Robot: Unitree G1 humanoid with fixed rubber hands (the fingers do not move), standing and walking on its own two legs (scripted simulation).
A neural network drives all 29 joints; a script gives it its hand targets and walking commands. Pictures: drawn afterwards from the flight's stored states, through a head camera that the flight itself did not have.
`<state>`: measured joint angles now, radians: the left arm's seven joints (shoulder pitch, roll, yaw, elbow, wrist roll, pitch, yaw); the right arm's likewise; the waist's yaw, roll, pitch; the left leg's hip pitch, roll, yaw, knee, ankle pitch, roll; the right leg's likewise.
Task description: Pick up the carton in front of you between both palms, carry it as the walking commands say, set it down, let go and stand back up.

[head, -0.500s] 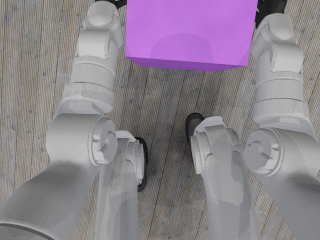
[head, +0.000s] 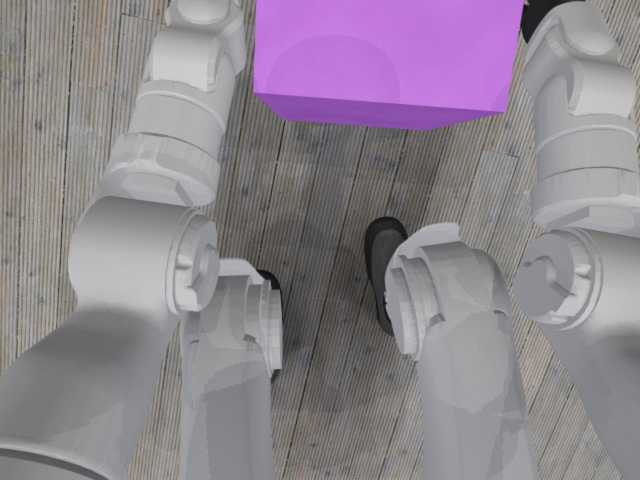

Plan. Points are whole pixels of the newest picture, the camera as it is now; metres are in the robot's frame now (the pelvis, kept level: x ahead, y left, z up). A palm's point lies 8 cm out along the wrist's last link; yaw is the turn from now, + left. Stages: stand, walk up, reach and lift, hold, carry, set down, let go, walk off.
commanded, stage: set down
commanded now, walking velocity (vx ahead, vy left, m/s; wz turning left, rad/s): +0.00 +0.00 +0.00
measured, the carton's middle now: (372, 21) +0.53 -0.13 -0.24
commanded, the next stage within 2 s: none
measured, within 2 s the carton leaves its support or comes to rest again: rests again in 0.56 s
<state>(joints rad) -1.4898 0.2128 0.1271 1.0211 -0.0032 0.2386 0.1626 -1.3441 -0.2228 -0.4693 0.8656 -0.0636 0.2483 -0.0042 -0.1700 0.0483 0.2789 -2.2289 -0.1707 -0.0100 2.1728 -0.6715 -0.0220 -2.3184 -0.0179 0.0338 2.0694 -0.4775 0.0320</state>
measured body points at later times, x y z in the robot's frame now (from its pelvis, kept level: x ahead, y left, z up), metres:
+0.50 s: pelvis +0.00 +0.00 -0.01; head +0.37 -0.03 +0.23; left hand +0.57 +0.01 -0.19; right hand +0.50 -0.29 -0.19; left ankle +0.08 +0.10 -0.35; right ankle +0.13 -0.13 -0.35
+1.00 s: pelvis -0.01 +0.00 -0.01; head +0.37 -0.03 +0.21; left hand +0.58 +0.07 -0.21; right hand +0.49 -0.31 -0.21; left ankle +0.08 +0.10 -0.35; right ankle +0.13 -0.13 -0.35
